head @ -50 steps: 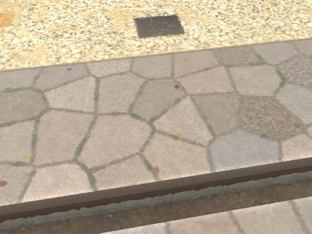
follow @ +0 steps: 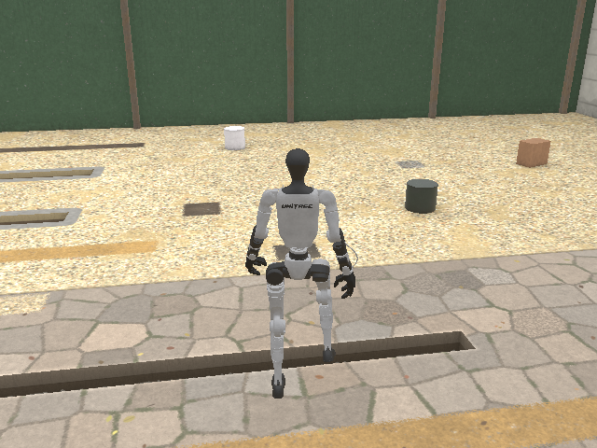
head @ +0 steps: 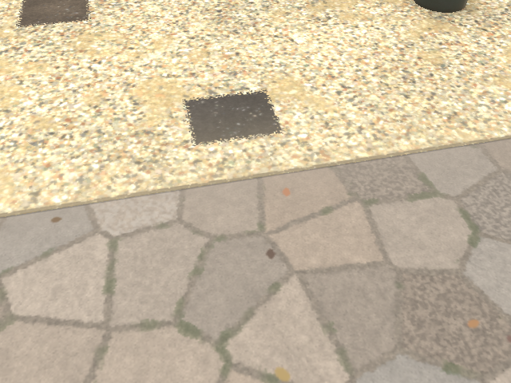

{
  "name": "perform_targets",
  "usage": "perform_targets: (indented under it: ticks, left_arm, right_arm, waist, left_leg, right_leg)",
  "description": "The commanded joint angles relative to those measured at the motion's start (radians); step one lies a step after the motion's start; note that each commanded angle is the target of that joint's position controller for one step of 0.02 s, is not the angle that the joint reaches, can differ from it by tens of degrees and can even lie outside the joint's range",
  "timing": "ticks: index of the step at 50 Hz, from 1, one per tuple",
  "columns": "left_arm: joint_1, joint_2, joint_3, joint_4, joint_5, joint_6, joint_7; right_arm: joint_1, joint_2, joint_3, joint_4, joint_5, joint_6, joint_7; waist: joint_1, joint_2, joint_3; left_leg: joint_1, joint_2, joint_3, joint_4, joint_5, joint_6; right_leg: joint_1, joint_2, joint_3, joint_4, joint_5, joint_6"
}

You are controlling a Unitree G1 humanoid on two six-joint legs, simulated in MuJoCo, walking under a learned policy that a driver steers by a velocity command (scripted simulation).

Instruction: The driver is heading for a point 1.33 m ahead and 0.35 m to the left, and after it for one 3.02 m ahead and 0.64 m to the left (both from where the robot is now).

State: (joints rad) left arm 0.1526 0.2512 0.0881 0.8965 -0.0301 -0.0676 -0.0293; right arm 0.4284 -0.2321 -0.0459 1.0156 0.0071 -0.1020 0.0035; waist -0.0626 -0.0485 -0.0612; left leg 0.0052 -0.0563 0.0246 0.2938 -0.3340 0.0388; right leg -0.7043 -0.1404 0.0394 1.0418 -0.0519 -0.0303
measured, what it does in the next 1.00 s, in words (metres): walks ahead, turning left: right foot, then left foot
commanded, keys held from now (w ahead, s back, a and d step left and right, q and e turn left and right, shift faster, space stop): w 0.24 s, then w+q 0.76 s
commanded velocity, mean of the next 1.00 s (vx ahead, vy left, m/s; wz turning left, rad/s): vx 0.50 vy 0.00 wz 0.32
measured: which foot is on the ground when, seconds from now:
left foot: down 0.00-0.26, up 0.28-0.92, down 0.94-1.00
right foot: up 0.00-0.24, down 0.26-0.96, up 0.98-1.00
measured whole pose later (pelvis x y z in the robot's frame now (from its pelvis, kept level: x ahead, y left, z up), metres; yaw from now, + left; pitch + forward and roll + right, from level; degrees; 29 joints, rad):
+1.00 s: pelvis +0.60 -0.06 -0.02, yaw +22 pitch +2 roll -2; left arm 0.18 0.32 0.05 0.92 -0.01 -0.05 0.01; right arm 0.21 -0.30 -0.09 0.76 0.03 -0.05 0.05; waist 0.00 -0.01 0.04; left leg -0.48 0.00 0.07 0.67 -0.22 0.10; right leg -0.15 -0.13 -0.12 0.94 -0.49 0.03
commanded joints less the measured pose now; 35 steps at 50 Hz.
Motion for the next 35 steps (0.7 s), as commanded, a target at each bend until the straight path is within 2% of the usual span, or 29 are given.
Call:
perform_targets:
  ticks: [1, 3, 4, 5, 6, 7, 8, 9, 10, 11, 12, 13, 14, 15, 16, 17, 18, 19, 20, 21, 22, 23, 24, 25, 27, 29, 32, 33, 35]
  left_arm:
    - [-0.351, 0.054, 0.002, -0.183, -0.035, -0.064, -0.007]
    - [-0.422, 0.044, -0.011, -0.214, -0.04, -0.086, -0.017]
    - [-0.462, 0.051, -0.014, -0.231, -0.047, -0.083, -0.015]
    - [-0.427, 0.03, -0.026, -0.231, -0.032, -0.076, -0.01]
    - [-0.387, 0.017, -0.043, -0.24, -0.019, -0.071, -0.011]
    - [-0.308, -0.01, -0.071, -0.225, 0.01, -0.067, -0.034]
    - [-0.329, 0.006, -0.063, -0.218, 0.023, -0.064, -0.054]
    - [-0.282, 0.007, -0.049, -0.217, 0.009, -0.061, -0.053]
    - [-0.189, 0.072, -0.027, -0.197, 0.006, -0.06, -0.042]
    - [-0.053, 0.128, -0.008, -0.161, 0.004, -0.056, -0.029]
    - [0.094, 0.201, 0.017, -0.112, 0.006, -0.038, -0.009]
    - [0.24, 0.27, 0.043, -0.069, 0.023, -0.01, 0.009]
    - [0.28, 0.389, 0.049, -0.053, 0.061, -0.031, -0.003]
    - [0.356, 0.336, 0.033, -0.011, 0.046, -0.036, -0.026]
    - [0.307, 0.246, 0.015, -0.011, 0.032, -0.049, -0.042]
    - [0.22, 0.205, 0.002, -0.014, 0.015, -0.053, -0.054]
    - [0.137, 0.151, -0.013, -0.045, 0.045, -0.063, -0.057]
    - [0.064, 0.145, -0.009, -0.041, 0.062, -0.065, -0.052]
    - [0.07, 0.102, -0.014, -0.011, 0.063, -0.07, -0.04]
    - [0.128, 0.08, -0.019, 0.056, 0.046, -0.068, -0.031]
    - [0.106, 0.061, -0.03, 0.057, 0.047, -0.066, -0.022]
    - [0.061, 0.064, -0.033, 0.062, 0.032, -0.059, -0.013]
    - [0.012, 0.027, -0.046, 0.048, 0.036, -0.055, -0.001]
    - [-0.004, 0.078, -0.037, 0.031, 0.04, -0.049, 0.007]
    - [-0.032, 0.09, -0.035, 0.016, 0.067, -0.064, 0.022]
    - [0.0, 0.109, -0.036, 0.025, 0.062, -0.068, 0.03]
    - [0.074, 0.132, -0.042, 0.042, 0.059, -0.049, 0.044]
    - [0.075, 0.155, -0.039, 0.052, 0.067, -0.039, 0.048]
    - [0.107, 0.164, -0.038, 0.055, 0.061, -0.028, 0.057]
  right_arm:
    - [0.329, -0.112, -0.039, 0.055, 0.019, -0.008, -0.045]
    - [0.367, -0.114, -0.043, 0.027, 0.004, -0.015, -0.041]
    - [0.356, -0.113, -0.039, 0.018, 0.02, -0.014, -0.051]
    - [0.308, -0.133, -0.039, -0.011, 0.024, -0.005, -0.063]
    - [0.224, -0.126, -0.033, -0.042, 0.042, 0.0, -0.065]
    - [-0.039, -0.166, -0.034, -0.143, 0.049, 0.011, -0.067]
    - [0.039, -0.203, -0.043, -0.151, 0.041, -0.006, -0.046]
    - [-0.005, -0.246, -0.051, -0.131, 0.046, -0.021, -0.042]
    - [-0.058, -0.255, -0.056, -0.137, 0.051, -0.021, -0.049]
    - [-0.081, -0.291, -0.065, -0.141, 0.024, -0.016, -0.044]
    - [-0.072, -0.303, -0.071, -0.12, 0.006, 0.004, -0.035]
    - [-0.037, -0.242, -0.051, -0.119, 0.0, 0.019, -0.035]
    - [0.302, 0.058, 0.019, -0.126, 0.003, 0.008, -0.012]
    - [0.389, 0.075, 0.041, -0.099, 0.035, -0.003, -0.01]
    - [0.27, -0.011, 0.012, -0.128, 0.069, 0.005, -0.026]
    - [0.169, -0.048, 0.01, -0.163, 0.064, 0.016, -0.038]
    - [0.103, -0.121, -0.009, -0.155, 0.054, 0.03, -0.045]
    - [0.084, -0.108, -0.009, -0.166, 0.043, 0.046, -0.037]
    - [0.017, -0.162, -0.044, -0.133, 0.051, 0.062, -0.02]
    - [-0.023, -0.092, -0.032, -0.143, 0.049, 0.081, -0.018]
    - [-0.021, -0.066, -0.027, -0.157, 0.052, 0.086, -0.015]
    - [-0.036, -0.042, -0.013, -0.187, 0.027, 0.086, -0.018]
    - [-0.057, -0.03, -0.005, -0.2, 0.01, 0.079, -0.012]
    - [-0.089, -0.054, -0.004, -0.219, 0.003, 0.081, -0.015]
    - [-0.089, -0.128, -0.029, -0.2, -0.003, 0.088, -0.017]
    - [-0.116, -0.144, -0.039, -0.206, -0.004, 0.09, -0.02]
    - [-0.175, -0.122, -0.041, -0.223, -0.002, 0.087, -0.011]
    - [-0.216, -0.116, -0.038, -0.234, 0.002, 0.084, -0.003]
    - [-0.257, -0.094, -0.032, -0.242, 0.001, 0.081, 0.014]
  waist:
    - [-0.103, 0.18, 0.237]
    - [-0.115, 0.165, 0.275]
    - [-0.114, 0.182, 0.371]
    - [-0.087, 0.162, 0.369]
    - [-0.04, 0.093, 0.379]
    - [0.063, -0.015, 0.315]
    - [-0.009, -0.008, 0.222]
    - [0.076, 0.104, 0.186]
    - [0.147, 0.148, 0.127]
    - [0.225, 0.247, 0.05]
    - [0.301, 0.287, -0.021]
    - [0.358, 0.264, -0.077]
    - [0.125, -0.171, -0.277]
    - [0.12, -0.293, -0.586]
    - [0.12, -0.219, -0.487]
    - [0.101, -0.146, -0.339]
    - [0.109, -0.042, -0.26]
    - [0.067, -0.08, -0.205]
    - [0.075, -0.115, -0.145]
    - [0.07, -0.134, -0.055]
    - [0.024, -0.075, -0.009]
    - [-0.024, -0.074, 0.02]
    - [-0.042, -0.053, 0.03]
    - [-0.02, -0.067, 0.063]
    - [-0.01, -0.035, 0.031]
    - [0.007, 0.026, 0.052]
    - [0.047, 0.044, 0.079]
    - [0.062, 0.01, 0.085]
    - [0.093, 0.016, 0.095]
  left_leg:
    - [0.635, 0.488, -0.445, 0.049, 0.18, 0.198]
    - [0.615, 0.466, -0.429, 0.032, 0.103, 0.177]
    - [0.524, 0.461, -0.413, -0.034, 0.077, 0.166]
    - [0.419, 0.462, -0.398, -0.081, 0.062, 0.166]
    - [0.232, 0.402, -0.317, -0.13, 0.096, 0.152]
    - [-0.268, 0.267, -0.102, -0.22, 0.096, 0.094]
    - [-0.481, 0.247, -0.052, -0.334, 0.068, 0.106]
    - [-0.452, 0.271, -0.009, -0.364, 0.182, 0.078]
    - [-0.351, 0.237, 0.068, -0.3, 0.393, 0.051]
    - [-0.227, 0.228, 0.075, -0.148, 0.62, 0.022]
    - [-0.129, 0.239, 0.061, 0.09, 0.864, -0.007]
    - [-0.134, 0.218, 0.048, 0.401, 0.883, -0.05]
    - [-0.558, 0.049, -0.054, 0.921, -0.076, -0.086]
    - [-0.479, 0.007, -0.225, 1.067, -0.214, -0.05]
    - [-0.504, 0.039, -0.217, 1.08, -0.181, -0.021]
    - [-0.553, 0.072, -0.19, 1.083, -0.145, -0.001]
    - [-0.527, 0.114, -0.182, 0.997, -0.057, 0.028]
    - [-0.478, 0.17, -0.192, 0.97, -0.014, 0.043]
    - [-0.452, 0.167, -0.176, 1.114, -0.011, 0.067]
    - [-0.569, 0.15, -0.135, 1.317, -0.085, 0.07]
    - [-0.599, 0.16, -0.164, 1.33, -0.042, 0.09]
    - [-0.63, 0.179, -0.191, 1.255, 0.076, 0.097]
    - [-0.63, 0.189, -0.195, 1.179, 0.147, 0.082]
    - [-0.692, 0.174, -0.148, 1.127, 0.129, 0.054]
    - [-0.714, 0.176, -0.176, 1.131, 0.198, 0.027]
    - [-0.805, 0.166, -0.193, 1.1, 0.241, 0.006]
    - [-0.926, 0.145, -0.166, 1.01, 0.309, -0.007]
    - [-0.939, 0.158, -0.118, 0.937, 0.329, -0.004]
    - [-0.913, 0.181, -0.069, 0.785, 0.371, -0.004]
  right_leg:
    - [-0.907, -0.063, 0.164, 0.113, -0.268, 0.0]
    - [-0.965, -0.055, 0.12, 0.025, -0.298, 0.009]
    - [-1.013, -0.043, 0.07, 0.058, -0.331, 0.038]
    - [-0.918, -0.048, 0.069, 0.041, -0.281, 0.053]
    - [-0.749, -0.039, 0.043, -0.055, -0.186, 0.059]
    - [-0.093, 0.001, -0.02, -0.374, 0.171, 0.024]
    - [0.332, 0.111, -0.127, -0.344, 0.467, 0.033]
    - [0.483, 0.106, -0.057, -0.289, 0.467, 0.029]
    - [0.543, 0.134, -0.062, -0.272, 0.402, 0.009]
    - [0.615, 0.167, -0.078, -0.271, 0.263, -0.009]
    - [0.675, 0.19, -0.085, -0.288, 0.069, -0.051]
    - [0.773, 0.126, -0.032, -0.367, 0.039, -0.072]
    - [1.209, -0.187, 0.47, -0.359, 0.032, -0.279]
    - [1.187, -0.223, 0.754, -0.621, -0.201, -0.234]
    - [1.07, -0.18, 0.701, -0.685, -0.308, -0.178]
    - [0.912, -0.157, 0.631, -0.706, -0.307, -0.162]
    - [0.743, -0.144, 0.512, -0.732, -0.344, -0.159]
    - [0.6, -0.143, 0.457, -0.759, -0.367, -0.177]
    - [0.486, -0.131, 0.449, -0.766, -0.446, -0.17]
    - [0.42, -0.159, 0.439, -0.778, -0.507, -0.178]
    - [0.348, -0.15, 0.377, -0.81, -0.527, -0.166]
    - [0.274, -0.149, 0.322, -0.828, -0.472, -0.13]
    - [0.214, -0.143, 0.252, -0.848, -0.419, -0.13]
    - [0.244, -0.13, 0.181, -0.9, -0.38, -0.168]
    - [0.294, -0.163, 0.116, -0.925, -0.195, -0.204]
    - [0.368, -0.173, 0.052, -0.936, -0.136, -0.212]
    - [0.511, -0.16, -0.036, -0.948, -0.128, -0.191]
    - [0.572, -0.152, -0.072, -0.948, -0.093, -0.176]
    - [0.63, -0.155, -0.129, -0.944, -0.068, -0.159]
Next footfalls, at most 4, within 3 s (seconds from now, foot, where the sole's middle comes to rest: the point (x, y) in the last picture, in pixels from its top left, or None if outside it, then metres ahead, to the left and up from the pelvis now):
0.26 right None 0.50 -0.27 -0.77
0.94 left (227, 337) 0.69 0.06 -0.77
1.46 right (228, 224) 1.09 0.05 -0.77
1.96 left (116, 227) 1.10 0.42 -0.77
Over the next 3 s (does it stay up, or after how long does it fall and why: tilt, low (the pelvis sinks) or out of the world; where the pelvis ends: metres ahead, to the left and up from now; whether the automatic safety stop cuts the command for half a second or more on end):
stays up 1.55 0.57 -0.01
